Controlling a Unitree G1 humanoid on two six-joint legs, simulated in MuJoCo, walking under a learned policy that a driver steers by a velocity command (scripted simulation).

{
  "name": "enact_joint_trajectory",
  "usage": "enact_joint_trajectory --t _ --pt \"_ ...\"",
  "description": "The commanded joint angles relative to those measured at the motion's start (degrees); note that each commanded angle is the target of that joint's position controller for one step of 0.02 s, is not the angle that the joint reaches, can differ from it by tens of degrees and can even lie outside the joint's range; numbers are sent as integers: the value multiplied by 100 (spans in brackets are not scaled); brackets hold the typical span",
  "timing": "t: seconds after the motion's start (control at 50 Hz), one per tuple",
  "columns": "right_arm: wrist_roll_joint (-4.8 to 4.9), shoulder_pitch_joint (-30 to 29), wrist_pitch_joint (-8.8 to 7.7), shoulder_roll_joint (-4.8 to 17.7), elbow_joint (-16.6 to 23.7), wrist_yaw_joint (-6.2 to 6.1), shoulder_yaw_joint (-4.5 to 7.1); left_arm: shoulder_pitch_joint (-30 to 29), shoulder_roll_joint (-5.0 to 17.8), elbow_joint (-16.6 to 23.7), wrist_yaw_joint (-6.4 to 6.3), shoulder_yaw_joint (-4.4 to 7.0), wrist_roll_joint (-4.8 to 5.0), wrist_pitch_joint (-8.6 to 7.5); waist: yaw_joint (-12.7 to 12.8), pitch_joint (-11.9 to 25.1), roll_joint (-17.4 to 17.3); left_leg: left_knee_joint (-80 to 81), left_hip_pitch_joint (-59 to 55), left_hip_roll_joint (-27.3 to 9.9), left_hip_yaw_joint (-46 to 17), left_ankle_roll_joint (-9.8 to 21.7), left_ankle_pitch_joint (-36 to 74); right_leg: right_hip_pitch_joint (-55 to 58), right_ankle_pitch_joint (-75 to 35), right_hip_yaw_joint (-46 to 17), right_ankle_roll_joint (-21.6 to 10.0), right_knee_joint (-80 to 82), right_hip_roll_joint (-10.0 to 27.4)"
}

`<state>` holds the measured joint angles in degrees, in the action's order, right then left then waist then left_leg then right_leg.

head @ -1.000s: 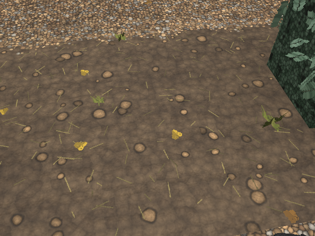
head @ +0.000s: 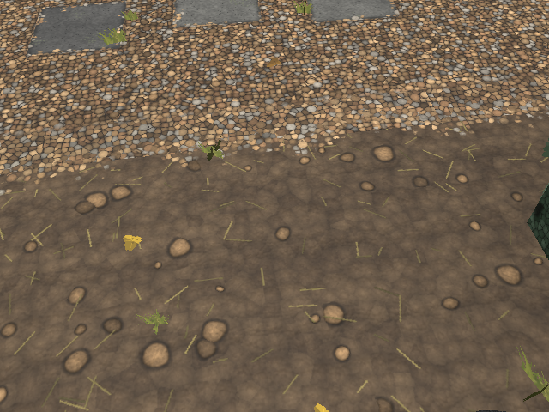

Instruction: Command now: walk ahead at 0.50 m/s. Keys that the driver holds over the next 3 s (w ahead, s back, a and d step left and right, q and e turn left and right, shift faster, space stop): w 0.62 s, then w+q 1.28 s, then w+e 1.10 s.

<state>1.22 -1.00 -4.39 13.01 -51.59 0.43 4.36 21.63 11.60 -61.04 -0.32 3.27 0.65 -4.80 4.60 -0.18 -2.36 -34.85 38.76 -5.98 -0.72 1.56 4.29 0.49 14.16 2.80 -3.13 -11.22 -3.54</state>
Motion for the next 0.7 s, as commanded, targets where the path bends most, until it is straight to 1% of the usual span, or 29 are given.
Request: enact_joint_trajectory --t 0.02,0.06,0.08,0.1,0.12,0.14,0.16,0.18,0.2,0.22,0.24,0.26,0.28,0.3,0.32,0.36,0.4,0.46,0.52,0.56,0.58,0.6,0.62,0.64,0.66,0.68,0.7 --pt "43 -870 -91 253 510 111 -33 289 900 69 -43 176 30 9 7 -473 537 400 157 124 94 91 -59 181 -2031 -699 -789 143 1699" --pt "51 -914 -128 354 580 175 -27 302 978 28 -68 221 33 61 -83 -447 600 563 22 188 112 224 -462 517 -2488 -701 -714 -130 1847" --pt "47 -737 -140 448 551 187 5 222 1032 42 -74 244 32 82 -219 -326 670 635 -348 294 188 300 -663 571 -3057 -662 -653 -351 1854" --pt "27 -384 -153 596 466 182 71 109 1090 71 -77 266 35 100 -442 -73 765 670 -998 478 329 392 -792 557 -3982 -596 -582 -760 1801" --pt "-1 415 -155 809 219 162 192 -18 1043 109 -74 247 41 125 -849 383 740 751 -2102 647 456 540 -700 365 -4660 -417 -462 -1611 1571" --pt "-67 1547 -152 1113 -88 122 312 -139 909 230 -64 188 -10 126 -1263 1124 534 423 -3914 157 -75 815 -305 -664 -3928 -237 -295 -3008 1284" --pt "-157 2421 -119 1643 -247 86 428 468 319 299 1 -2 -35 19 -1163 2084 -745 698 -6318 -1359 -2586 1751 -955 -3066 -1225 0 165 -5417 320" --pt "-100 2522 -77 1287 -291 82 287 399 378 220 69 -13 18 -141 -1169 2491 -1072 1535 -6576 -1708 -4057 1918 -1395 -3871 1823 -813 129 -6404 38" --pt "-48 1960 -88 1001 -192 68 191 -127 791 358 88 112 166 -226 -1096 1655 -798 1644 -5876 -1494 -3315 1597 -1692 -4424 1606 -945 32 -6791 407" --pt "-54 1395 -108 798 -36 59 123 -560 880 467 55 131 213 -246 -942 1015 -367 1803 -4898 -1276 -2502 1395 -1428 -4400 1073 -756 -17 -6597 727" --pt "-103 1025 -138 619 -7 85 64 -769 841 501 -5 170 153 -215 -743 548 -41 2021 -3951 -1066 -1933 1283 -1000 -4155 684 -630 -10 -6190 933" --pt "-153 850 -180 469 -11 111 16 -701 773 480 -58 213 86 -133 -520 383 -97 2198 -3338 -868 -1546 1164 -746 -3750 451 -667 -27 -5830 1113" --pt "-172 845 -188 409 -54 134 -7 -563 626 456 -72 208 72 -53 -398 343 -187 2348 -2996 -780 -1370 1144 -751 -3464 348 -670 -33 -5633 1166" --pt "-164 939 -190 453 -103 129 -2 -499 491 442 -80 199 62 5 -345 296 -214 2478 -2809 -747 -1242 1174 -733 -3370 298 -638 -19 -5432 1196" --pt "-158 1049 -192 567 -146 100 18 -576 459 479 -87 200 46 41 -329 206 -218 2603 -2706 -732 -1122 1217 -695 -3448 126 -601 19 -5223 1220" --pt "-164 1260 -190 784 -212 11 59 -1012 546 645 -94 228 -1 68 -377 29 -140 2774 -2733 -735 -970 1239 -625 -3830 -455 -589 122 -4597 1252" --pt "-145 1455 -169 822 -274 -58 59 -1415 548 777 -65 229 -38 62 -458 -57 -110 2828 -2839 -655 -752 1147 -495 -3993 -1139 -564 194 -3908 1223" --pt "-94 1715 -156 850 -369 -99 57 -1984 463 931 1 180 -14 42 -607 -175 -141 2844 -2882 -479 -383 980 -446 -3761 -1892 -409 225 -2923 1040" --pt "-42 2051 -136 901 -524 -107 76 -2512 453 1080 71 121 30 41 -784 -325 -126 2784 -3225 -568 -311 955 -613 -3694 -1989 -312 230 -2352 909" --pt "-23 2225 -94 933 -630 -110 101 -2785 490 1199 130 93 53 21 -857 -435 -124 2607 -3626 -734 -332 953 -568 -3816 -1740 -318 176 -2101 878" --pt "-16 2266 -71 962 -667 -118 120 -2862 527 1256 160 88 60 2 -849 -462 -142 2490 -3809 -830 -362 929 -487 -3829 -1546 -328 119 -2000 867" --pt "-8 2267 -45 1002 -688 -128 143 -2864 584 1292 189 93 64 -22 -802 -453 -178 2352 -3961 -914 -392 890 -309 -3761 -1312 -314 48 -1911 838" --pt "-1 2229 -17 1046 -692 -139 164 -2745 663 1287 209 114 70 -45 -703 -383 -235 2176 -4064 -966 -403 833 3 -3531 -1084 -269 -26 -1823 778" --pt "10 2153 11 1070 -677 -142 174 -2468 781 1234 210 168 62 -73 -522 -224 -291 1834 -4021 -931 -415 767 702 -2977 -926 -171 -102 -1707 638" --pt "34 2031 36 1012 -640 -144 149 -1800 951 1035 192 274 34 -94 -158 145 -261 1122 -3887 -707 -283 656 1576 -2019 -953 -22 -208 -1539 447" --pt "3 1952 41 817 -547 -136 71 -680 1309 720 145 429 -21 -117 263 883 -48 -192 -3127 -364 -74 477 1412 -342 -1129 -349 -434 -1737 750" --pt "-83 2397 -29 325 -409 -99 -76 203 1920 580 85 576 -109 -96 245 1844 1113 -2460 -992 427 327 61 -906 2023 -930 -2408 -1106 -1667 2281"
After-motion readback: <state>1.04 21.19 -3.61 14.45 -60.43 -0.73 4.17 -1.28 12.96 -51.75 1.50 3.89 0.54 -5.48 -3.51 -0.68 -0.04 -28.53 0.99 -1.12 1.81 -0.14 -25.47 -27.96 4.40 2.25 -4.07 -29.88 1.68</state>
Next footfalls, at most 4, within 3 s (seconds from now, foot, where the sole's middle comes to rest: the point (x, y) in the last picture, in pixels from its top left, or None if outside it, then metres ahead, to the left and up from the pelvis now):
0.14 left None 0.27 0.14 -0.78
0.68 right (360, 383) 0.56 -0.11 -0.78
1.24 left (259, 283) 0.83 0.16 -0.78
1.72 right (289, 191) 1.18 0.10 -0.78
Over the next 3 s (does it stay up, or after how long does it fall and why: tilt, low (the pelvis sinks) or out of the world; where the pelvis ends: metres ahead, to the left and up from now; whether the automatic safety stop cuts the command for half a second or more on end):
stays up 1.53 0.44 0.00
